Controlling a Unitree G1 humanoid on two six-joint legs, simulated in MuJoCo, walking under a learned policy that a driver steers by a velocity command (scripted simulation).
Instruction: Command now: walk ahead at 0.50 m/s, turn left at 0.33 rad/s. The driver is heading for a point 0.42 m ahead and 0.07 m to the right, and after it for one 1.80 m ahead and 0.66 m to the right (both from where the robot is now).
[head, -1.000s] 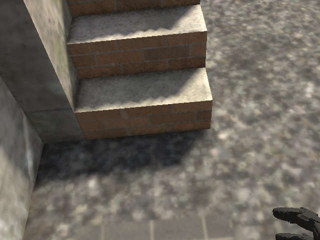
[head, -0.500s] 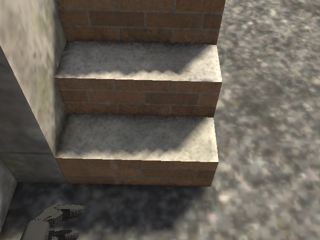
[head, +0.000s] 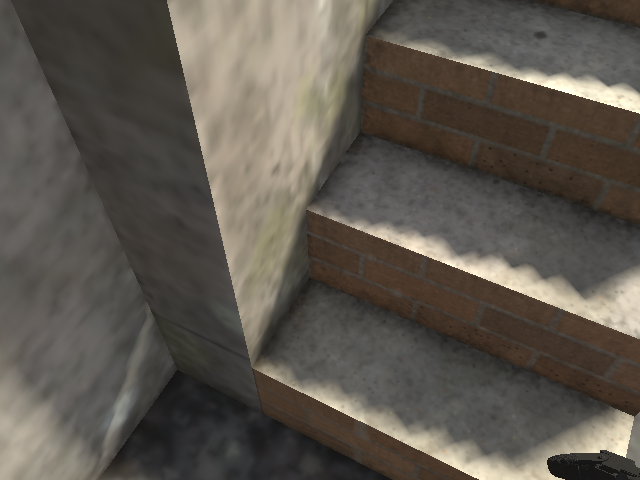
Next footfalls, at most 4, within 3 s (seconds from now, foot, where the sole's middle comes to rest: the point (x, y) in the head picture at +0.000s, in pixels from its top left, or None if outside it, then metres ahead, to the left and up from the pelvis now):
0.04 left None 0.16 0.09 -0.77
0.50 right None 0.21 -0.09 -0.77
0.92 left None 0.30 0.05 -0.77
1.34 right None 0.23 -0.20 -0.77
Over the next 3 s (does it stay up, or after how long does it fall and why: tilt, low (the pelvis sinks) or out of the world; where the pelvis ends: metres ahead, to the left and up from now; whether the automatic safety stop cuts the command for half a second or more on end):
stays up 0.77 -0.22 0.43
